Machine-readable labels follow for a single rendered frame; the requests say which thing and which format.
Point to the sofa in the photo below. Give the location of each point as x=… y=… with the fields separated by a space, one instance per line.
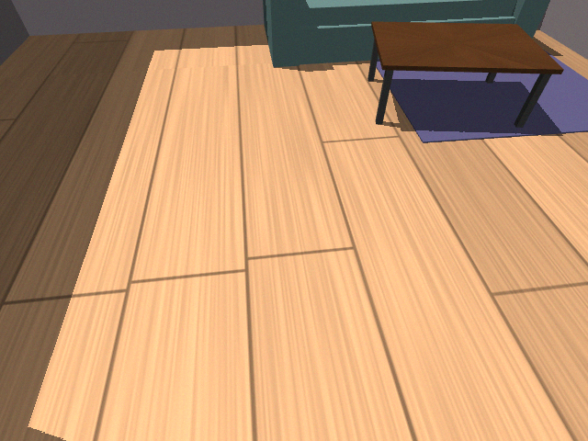
x=323 y=31

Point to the coffee table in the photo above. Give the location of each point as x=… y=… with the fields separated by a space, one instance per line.
x=459 y=47

